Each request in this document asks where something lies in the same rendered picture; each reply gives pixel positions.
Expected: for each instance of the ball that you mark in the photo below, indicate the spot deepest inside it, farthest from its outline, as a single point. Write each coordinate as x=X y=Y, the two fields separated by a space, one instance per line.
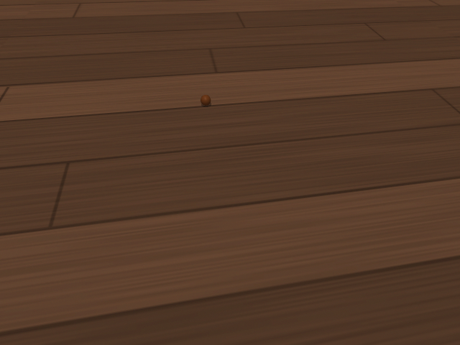
x=205 y=100

